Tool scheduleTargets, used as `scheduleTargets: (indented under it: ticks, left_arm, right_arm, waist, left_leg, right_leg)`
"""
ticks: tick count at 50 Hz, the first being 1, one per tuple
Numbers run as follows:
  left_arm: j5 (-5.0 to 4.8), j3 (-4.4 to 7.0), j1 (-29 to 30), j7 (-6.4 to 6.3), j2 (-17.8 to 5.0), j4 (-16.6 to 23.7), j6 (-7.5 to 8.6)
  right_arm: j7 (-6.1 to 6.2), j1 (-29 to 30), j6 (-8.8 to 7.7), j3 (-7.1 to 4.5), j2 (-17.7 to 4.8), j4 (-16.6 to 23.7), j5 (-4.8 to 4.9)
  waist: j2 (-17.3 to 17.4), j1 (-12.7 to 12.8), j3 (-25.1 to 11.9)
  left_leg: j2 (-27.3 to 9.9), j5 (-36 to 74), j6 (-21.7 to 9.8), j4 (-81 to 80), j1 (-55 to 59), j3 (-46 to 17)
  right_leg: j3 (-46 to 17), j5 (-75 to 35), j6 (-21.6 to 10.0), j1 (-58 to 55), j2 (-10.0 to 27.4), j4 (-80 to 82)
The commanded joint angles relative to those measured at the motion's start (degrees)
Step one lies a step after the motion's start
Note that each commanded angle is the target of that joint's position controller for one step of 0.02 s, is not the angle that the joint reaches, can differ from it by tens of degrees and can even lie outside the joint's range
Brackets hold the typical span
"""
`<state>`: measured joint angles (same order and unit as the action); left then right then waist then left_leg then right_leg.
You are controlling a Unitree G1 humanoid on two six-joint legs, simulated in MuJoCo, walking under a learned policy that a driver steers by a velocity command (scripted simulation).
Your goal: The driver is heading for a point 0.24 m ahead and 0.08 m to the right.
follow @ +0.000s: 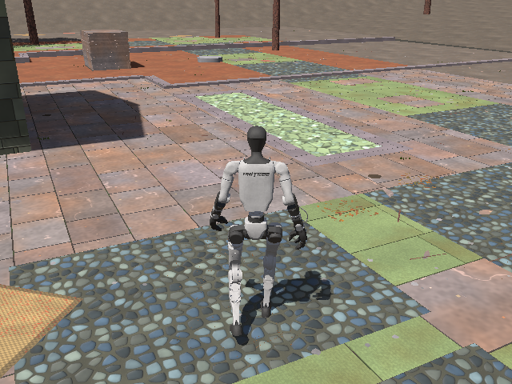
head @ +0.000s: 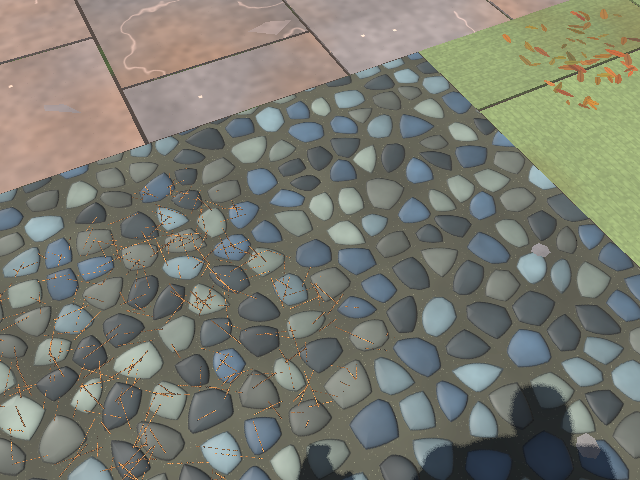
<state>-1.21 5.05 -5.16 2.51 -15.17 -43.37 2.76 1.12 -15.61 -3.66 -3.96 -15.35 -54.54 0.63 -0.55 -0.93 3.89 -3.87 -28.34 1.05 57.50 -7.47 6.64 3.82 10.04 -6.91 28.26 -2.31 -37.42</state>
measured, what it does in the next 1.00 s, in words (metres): walks ahead: left foot, then right foot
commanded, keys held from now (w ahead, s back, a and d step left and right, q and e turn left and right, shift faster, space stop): no key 1.00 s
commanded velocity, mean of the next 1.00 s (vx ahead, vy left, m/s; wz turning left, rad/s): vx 0.12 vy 0.00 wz -0.13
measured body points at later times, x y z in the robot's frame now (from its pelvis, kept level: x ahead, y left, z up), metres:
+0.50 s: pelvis +0.20 +0.02 +0.01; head +0.23 +0.03 +0.46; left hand +0.34 +0.28 -0.11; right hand +0.33 -0.25 -0.10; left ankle +0.31 +0.12 -0.71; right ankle +0.11 -0.07 -0.69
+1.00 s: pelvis +0.25 -0.01 +0.02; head +0.26 -0.01 +0.47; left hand +0.32 +0.24 -0.13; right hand +0.31 -0.28 -0.12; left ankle +0.31 +0.12 -0.71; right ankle +0.19 -0.12 -0.71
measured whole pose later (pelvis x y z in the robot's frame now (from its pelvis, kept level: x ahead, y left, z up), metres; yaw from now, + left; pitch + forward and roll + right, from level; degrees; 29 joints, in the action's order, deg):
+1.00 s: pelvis +0.25 -0.01 +0.02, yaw -6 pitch -1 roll +0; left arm 0.2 2.0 -14.6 -1.6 -11.7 -58.0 1.0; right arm 1.3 -7.4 0.0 -2.7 -13.6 -58.4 -0.1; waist 0.4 0.0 1.7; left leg -1.2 -11.0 1.2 29.2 -17.5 -0.1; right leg -0.8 20.7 -0.1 8.8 0.0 -30.2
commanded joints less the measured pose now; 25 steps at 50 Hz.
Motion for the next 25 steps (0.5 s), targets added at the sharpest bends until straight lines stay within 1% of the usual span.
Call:
scheduleTargets:
  ticks: [1, 2, 3, 4, 5, 7, 8, 9, 11, 13, 15, 17, 18, 19, 20, 21, 22, 23, 24, 25]
  left_arm:
    - [0.70, 2.48, -14.4, -0.61, -9.5, 0.2, 1.20]
    - [0.73, 1.86, -9.3, -0.59, -7.7, 1.3, 1.52]
    - [0.89, 1.20, -6.1, -0.83, -5.7, 2.2, 1.58]
    - [1.46, 0.84, -5.1, -1.10, -5.3, 2.7, 1.54]
    - [1.54, 0.91, -5.2, -1.26, -6.0, 2.5, 1.65]
    - [1.58, 1.21, -6.4, -1.87, -7.7, 1.7, 1.83]
    - [1.49, 1.25, -6.8, -2.26, -8.1, 1.3, 1.70]
    - [1.29, 1.14, -6.9, -2.63, -8.0, 1.0, 1.38]
    - [0.97, 0.89, -7.2, -3.18, -7.6, 0.5, 0.66]
    - [1.07, 0.69, -8.6, -3.59, -7.7, -0.4, 0.14]
    - [1.44, 0.29, -8.8, -3.67, -7.2, -1.4, -0.16]
    - [1.54, -0.03, -8.3, -3.64, -6.6, -2.1, -0.31]
    - [1.40, -0.18, -7.9, -3.68, -6.4, -2.5, -0.40]
    - [1.10, -0.42, -7.1, -3.76, -6.0, -2.7, -0.53]
    - [1.41, -0.55, -8.7, -3.76, -5.7, -3.0, -0.35]
    - [2.51, -0.78, -12.6, -3.63, -4.8, -2.9, 0.19]
    - [2.05, -1.44, -17.8, -3.79, -2.8, -4.8, 0.15]
    - [1.55, -1.26, -15.2, -3.72, -4.6, -4.7, -0.55]
    - [0.84, -0.81, -11.5, -3.77, -6.2, -3.7, -1.72]
    - [0.45, -0.61, -9.9, -4.12, -6.1, -3.7, -3.14]
  right_arm:
    - [-1.45, 6.1, -5.31, -0.68, -7.2, 8.9, 2.44]
    - [-0.91, 5.3, -5.22, -0.86, -6.9, 7.5, 1.39]
    - [-0.47, 4.3, -4.39, -1.56, -7.9, 6.5, 0.21]
    - [-0.44, 2.9, -3.28, -1.79, -7.8, 6.2, -0.10]
    - [-0.32, 2.0, -2.33, -1.75, -6.8, 6.2, -0.46]
    - [0.06, 2.4, -1.19, -1.36, -5.1, 6.6, -1.07]
    - [0.21, 3.5, -0.90, -1.17, -4.6, 7.1, -1.19]
    - [0.22, 5.0, -0.75, -0.93, -4.2, 7.6, -1.23]
    - [-0.16, 8.1, -0.86, -0.46, -3.7, 8.2, -1.02]
    - [-0.79, 11.1, -1.16, -0.28, -4.0, 8.8, -0.75]
    - [-1.30, 12.2, -1.34, -0.29, -4.6, 9.0, -0.77]
    - [-1.69, 12.4, -1.71, -0.55, -5.7, 9.1, -1.20]
    - [-1.82, 11.4, -1.98, -0.75, -6.3, 8.8, -1.47]
    - [-1.89, 8.8, -2.31, -0.93, -6.6, 7.8, -1.85]
    - [-1.67, 6.7, -2.64, -1.35, -8.5, 7.1, -2.48]
    - [-1.36, 6.3, -2.66, -1.61, -11.2, 7.4, -3.31]
    - [-1.11, 4.6, -1.85, -0.73, -8.0, 6.6, -3.36]
    - [-1.15, 3.6, -0.92, 0.32, -4.0, 6.0, -2.16]
    - [-1.37, 3.9, -0.32, 1.00, -3.1, 5.6, -1.58]
    - [-1.42, 5.2, 0.19, 0.84, -4.5, 5.6, -1.44]
  waist:
    - [-3.9, 6.3, -13.4]
    - [1.4, 3.1, -9.3]
    - [1.6, 1.3, -7.5]
    - [0.7, -0.1, -7.4]
    - [0.4, -0.8, -7.6]
    - [-0.6, -1.3, -7.5]
    - [-1.4, -1.1, -7.6]
    - [-2.2, -0.7, -7.8]
    - [-3.6, 0.9, -8.5]
    - [-4.2, 2.7, -9.1]
    - [-4.6, 3.2, -8.6]
    - [-4.9, 2.8, -7.6]
    - [-4.8, 2.0, -7.5]
    - [-4.2, 0.1, -7.9]
    - [-1.7, -0.2, -9.5]
    - [3.5, 2.6, -13.5]
    - [10.4, 2.7, -19.1]
    - [12.6, 0.6, -20.2]
    - [10.8, -0.2, -17.6]
    - [8.4, 0.0, -15.3]
  left_leg:
    - [1.3, 1.8, -2.5, 21.7, -38.5, -11.6]
    - [-1.5, 5.3, -2.2, 16.7, -34.4, -10.9]
    - [-3.1, 6.7, -1.5, 12.8, -30.1, -10.3]
    - [-3.7, 7.5, -0.9, 11.6, -26.1, -10.3]
    - [-3.5, 8.2, -0.1, 9.5, -24.1, -9.7]
    - [-2.4, 12.3, 1.3, 4.2, -23.5, -8.3]
    - [-1.9, 15.1, 1.7, 0.6, -23.9, -7.9]
    - [-1.5, 18.4, 1.9, -3.9, -23.8, -7.6]
    - [-0.4, 26.2, 1.6, -13.3, -21.6, -7.0]
    - [0.7, 32.1, 1.4, -19.5, -19.9, -6.9]
    - [1.1, 32.5, 0.9, -22.8, -19.2, -7.7]
    - [1.4, 28.8, -0.5, -25.2, -19.1, -8.1]
    - [1.7, 27.7, -1.4, -27.3, -17.9, -8.1]
    - [2.1, 31.5, -2.6, -31.8, -14.1, -7.6]
    - [0.0, 49.2, -4.3, -34.0, -7.2, -9.6]
    - [-6.1, 69.5, -8.0, -29.5, 3.2, -14.9]
    - [-13.0, 75.1, -16.2, -27.7, 11.7, -21.5]
    - [-16.3, 69.7, -19.5, -30.7, 11.2, -26.7]
    - [-16.4, 58.1, -19.0, -33.5, 8.4, -28.7]
    - [-15.9, 45.0, -17.7, -35.9, 5.4, -29.6]
  right_leg:
    - [-36.9, -5.1, -14.0, -41.9, 19.4, 20.5]
    - [-28.5, -17.3, -11.5, -32.3, 16.8, 19.7]
    - [-22.5, -26.4, -9.9, -25.7, 14.9, 19.6]
    - [-19.8, -31.9, -9.3, -21.1, 14.0, 20.3]
    - [-17.8, -36.8, -9.3, -18.6, 13.4, 20.7]
    - [-13.4, -44.3, -8.9, -16.1, 11.8, 21.0]
    - [-11.7, -45.6, -8.3, -16.0, 10.9, 20.9]
    - [-10.2, -45.1, -7.4, -16.3, 9.9, 20.7]
    - [-7.9, -41.7, -5.1, -17.1, 8.2, 20.2]
    - [-8.3, -37.9, -4.1, -19.1, 8.6, 19.8]
    - [-10.1, -34.6, -4.1, -21.2, 10.2, 18.7]
    - [-12.4, -33.6, -4.1, -23.1, 11.7, 15.9]
    - [-13.4, -32.9, -3.6, -23.8, 12.0, 13.9]
    - [-13.4, -31.5, -2.2, -23.8, 10.9, 10.7]
    - [-12.4, -28.5, 0.2, -22.2, 7.8, 6.8]
    - [-10.9, -16.2, 2.7, -16.5, 3.3, 1.3]
    - [-9.9, 2.3, 6.0, -10.3, 0.7, -6.4]
    - [-9.2, 22.2, 7.8, -7.9, 0.3, -11.3]
    - [-9.9, 30.6, 8.6, -5.1, 1.2, -14.7]
    - [-10.0, 30.0, 9.2, -3.5, 2.4, -17.5]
